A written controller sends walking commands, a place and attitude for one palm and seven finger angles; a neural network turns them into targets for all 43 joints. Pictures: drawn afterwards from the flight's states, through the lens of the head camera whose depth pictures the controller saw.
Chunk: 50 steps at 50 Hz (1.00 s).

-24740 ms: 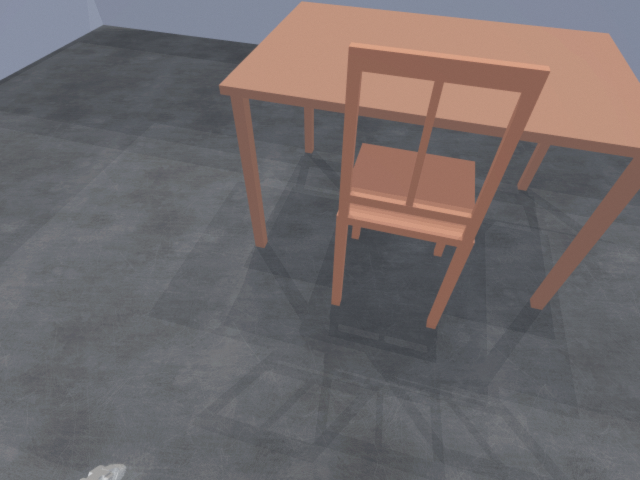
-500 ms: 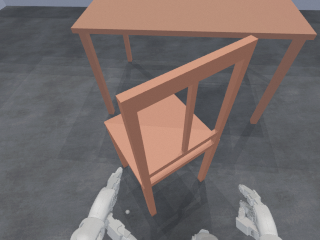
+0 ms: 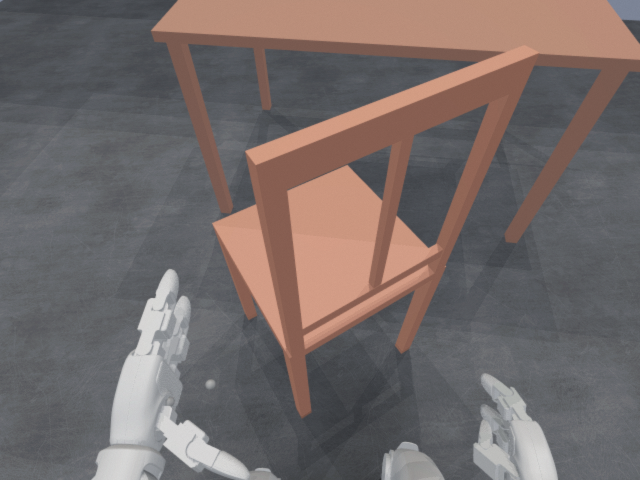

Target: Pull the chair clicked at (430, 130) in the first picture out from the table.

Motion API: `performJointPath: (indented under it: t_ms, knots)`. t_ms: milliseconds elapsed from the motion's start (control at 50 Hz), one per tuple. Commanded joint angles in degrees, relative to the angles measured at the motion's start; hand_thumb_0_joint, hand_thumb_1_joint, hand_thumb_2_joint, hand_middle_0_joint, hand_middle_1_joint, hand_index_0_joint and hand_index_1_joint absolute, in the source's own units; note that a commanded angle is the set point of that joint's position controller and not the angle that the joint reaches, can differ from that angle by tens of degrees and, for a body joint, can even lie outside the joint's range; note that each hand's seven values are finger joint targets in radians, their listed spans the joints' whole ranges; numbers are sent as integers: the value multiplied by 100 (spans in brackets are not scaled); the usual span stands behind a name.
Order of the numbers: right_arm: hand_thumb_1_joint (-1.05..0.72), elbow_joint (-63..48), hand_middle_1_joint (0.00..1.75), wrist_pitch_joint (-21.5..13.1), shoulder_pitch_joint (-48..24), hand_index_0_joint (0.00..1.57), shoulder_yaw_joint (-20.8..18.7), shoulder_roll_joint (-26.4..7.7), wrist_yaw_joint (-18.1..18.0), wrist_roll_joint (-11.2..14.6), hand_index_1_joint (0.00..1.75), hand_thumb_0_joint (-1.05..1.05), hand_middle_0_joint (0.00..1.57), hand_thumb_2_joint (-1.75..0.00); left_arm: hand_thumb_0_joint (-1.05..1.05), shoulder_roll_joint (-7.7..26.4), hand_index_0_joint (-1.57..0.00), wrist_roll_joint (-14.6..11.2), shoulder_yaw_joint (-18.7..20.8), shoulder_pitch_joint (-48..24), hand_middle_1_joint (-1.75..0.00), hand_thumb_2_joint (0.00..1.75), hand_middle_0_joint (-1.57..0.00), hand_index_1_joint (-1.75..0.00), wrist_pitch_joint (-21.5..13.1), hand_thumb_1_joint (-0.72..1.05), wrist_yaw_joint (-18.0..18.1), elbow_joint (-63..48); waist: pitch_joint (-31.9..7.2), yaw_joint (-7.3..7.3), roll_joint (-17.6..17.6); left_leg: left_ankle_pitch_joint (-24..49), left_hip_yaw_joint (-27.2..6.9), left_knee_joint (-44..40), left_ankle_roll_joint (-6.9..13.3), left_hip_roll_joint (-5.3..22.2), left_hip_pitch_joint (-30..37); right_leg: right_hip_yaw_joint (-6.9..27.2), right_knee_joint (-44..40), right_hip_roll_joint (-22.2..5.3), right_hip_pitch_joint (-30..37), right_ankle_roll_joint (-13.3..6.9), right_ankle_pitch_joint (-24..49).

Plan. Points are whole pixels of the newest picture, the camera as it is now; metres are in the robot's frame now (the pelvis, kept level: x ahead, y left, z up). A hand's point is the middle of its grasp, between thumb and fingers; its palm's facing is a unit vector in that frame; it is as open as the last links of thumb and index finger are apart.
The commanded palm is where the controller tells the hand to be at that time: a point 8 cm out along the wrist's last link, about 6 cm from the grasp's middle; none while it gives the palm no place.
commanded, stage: draw the hand back to the body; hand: left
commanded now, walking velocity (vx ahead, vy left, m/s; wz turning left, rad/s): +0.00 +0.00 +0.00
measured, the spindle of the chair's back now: (386, 224) +0.47 -0.08 +0.02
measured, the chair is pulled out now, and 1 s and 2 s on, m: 0.45 0.45 0.45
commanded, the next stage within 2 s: step back with the hand held close in 1.34 s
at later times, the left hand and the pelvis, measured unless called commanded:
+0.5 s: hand (116, 375) +0.20 +0.20 +0.12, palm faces +0.25 -0.91 -0.32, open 15.7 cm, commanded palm +0.18 +0.24 +0.16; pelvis +0.03 +0.01 +0.04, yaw +0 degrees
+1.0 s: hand out of the picture +0.24 +0.27 +0.24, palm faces +0.48 -0.74 -0.47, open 8.9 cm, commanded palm +0.19 +0.30 +0.24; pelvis +0.05 +0.01 +0.07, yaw -1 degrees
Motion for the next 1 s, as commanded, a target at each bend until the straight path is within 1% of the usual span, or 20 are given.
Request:
performJointPath:
  t_ms: [0,40,100,140,220,240,260,280,320,360,400,440,480,620,640,660,700,820,940,980]
  knots:
    - [-90,-1013,30,-286,-621,20,-331,-665,117,91,30,0,20,-90,0,328,0,52,91,501,0,20,0,0,-661,-55,-423,-857,-744,7,-171,715,53,-994,118,-305,-776,415,-955,307,1503,-109,-609]
    - [-90,-1186,30,-217,-712,20,-322,-724,68,158,30,0,20,-90,0,590,0,12,256,532,0,20,0,0,-289,-55,-575,-1143,-841,30,-45,566,59,-1152,170,-305,-648,504,-1165,270,1738,-98,-872]
    - [-90,-1287,30,-183,-724,20,-262,-706,-111,207,30,0,20,-90,0,955,0,-234,677,143,0,20,0,0,37,-55,-588,-1933,-873,-17,-248,456,27,-1296,220,-288,-464,510,-1396,266,1922,-25,-1113]
    - [-90,-1200,30,-249,-690,20,-256,-664,-229,208,30,0,20,-90,0,1142,0,-446,1080,100,0,20,0,0,-7,-55,-457,-2331,-947,44,-435,658,-38,-1363,229,-272,-323,424,-1436,328,2113,-18,-906]
    - [-90,-907,30,-399,-549,20,-262,-593,-279,242,30,0,20,-90,0,909,-2,-705,1231,372,-3,27,-2,-3,-170,-41,-415,-2288,-902,49,-402,1311,-81,-1517,186,-235,60,181,-1378,399,2322,-24,173]
    - [-90,-844,30,-431,-577,20,-280,-593,-277,248,30,0,20,-90,0,912,-2,-691,1271,476,-4,29,-2,-4,-159,-37,-446,-2136,-907,63,-372,1471,-87,-1534,187,-232,131,163,-1392,397,2420,-35,393]
    - [-90,-755,30,-98,-450,20,-341,-541,-375,74,30,0,20,-90,0,1482,-3,235,1393,1398,-5,31,-3,-5,382,-33,246,-1629,-1065,375,47,1704,22,-1810,147,-52,618,340,-1504,147,2903,-121,684]
    - [-90,-920,30,36,-412,20,-300,-480,-373,53,30,0,20,-90,0,948,-4,333,1017,1297,-5,32,-4,-5,591,-30,506,-2069,-670,196,39,1773,-4,-1885,129,-61,707,228,-1598,139,2728,-83,914]
    - [-90,-857,30,184,-562,20,-322,-491,-356,43,30,0,20,-90,0,683,-4,420,812,1312,-7,36,-4,-7,758,-22,672,-1989,-403,182,-21,1859,-24,-2030,124,-17,856,159,-1710,145,2744,-83,1009]
    - [-90,-842,30,292,-617,20,-304,-523,-392,21,30,0,20,-90,0,810,-5,499,838,1112,-8,39,-5,-8,830,-15,811,-2037,-235,154,-226,1902,-25,-2193,154,-21,1003,144,-1859,183,2911,-81,1062]
    - [-90,-821,30,283,-678,20,-275,-547,-428,-15,30,0,20,-90,0,1131,-7,565,1047,898,-10,43,-7,-10,832,-8,947,-2323,-223,214,-40,1963,-54,-2407,178,3,1353,130,-1970,167,3059,-100,1109]
    - [-90,-778,30,230,-704,20,-236,-573,-471,-36,30,0,20,-90,0,1535,-7,612,1364,527,-11,46,-7,-11,841,-1,1081,-2633,-224,266,155,2131,-65,-2553,183,-14,1556,148,-2098,169,3298,-129,1219]
    - [-90,-687,30,165,-723,20,-172,-536,-488,-53,30,0,20,-90,0,1544,-8,627,1469,395,-13,50,-8,-13,850,7,1158,-2638,-117,308,327,2395,-104,-2785,166,-10,1828,124,-2183,181,3418,-145,1319]
    - [-90,-411,30,138,-844,20,-174,-514,-409,-93,30,0,20,-90,0,1455,-12,589,1818,350,-18,62,-12,-18,831,32,1156,-2192,337,364,-23,2788,-44,-3213,174,28,2208,144,-2601,260,3809,-116,1659]
    - [-90,-380,30,147,-895,20,-178,-512,-383,-87,30,0,20,-90,0,1454,-13,601,1883,391,-19,64,-13,-19,840,36,1133,-2067,416,389,158,2860,-15,-3264,168,15,2216,172,-2684,261,3885,-131,1709]
    - [-90,-365,30,165,-862,20,-164,-488,-363,-99,30,0,20,-90,0,1405,-13,579,1886,376,-19,65,-13,-19,810,39,1113,-2041,433,378,56,2929,-8,-3330,172,16,2269,135,-2711,267,3936,-115,1764]
    - [-90,-339,30,199,-916,20,-198,-512,-341,-114,30,0,20,-90,0,1599,-14,560,2175,300,-21,69,-14,-21,765,47,1107,-2031,374,414,-87,2915,28,-3404,197,27,2352,154,-2786,279,4065,-109,1849]
    - [-90,-244,30,167,-968,20,-224,-492,-315,-134,30,0,20,-90,0,2008,-17,535,2781,20,-26,80,-17,-26,634,68,1143,-2417,108,466,155,3239,111,-3591,220,53,2788,242,-3020,275,4366,-118,2147]
    - [-90,-38,30,126,-996,20,-250,-526,-337,-132,30,0,20,-90,0,2243,-20,516,3252,-313,-30,90,-20,-30,584,90,1207,-2347,235,482,306,3405,116,-3761,213,76,2973,247,-3191,295,4481,-125,2181]
    - [-90,2,30,170,-996,20,-285,-528,-320,-129,30,0,20,-90,0,1857,-20,504,2984,-75,-30,90,-20,-30,616,90,1149,-1879,456,455,11,3420,146,-3807,233,109,2932,186,-3211,296,4377,-91,2155]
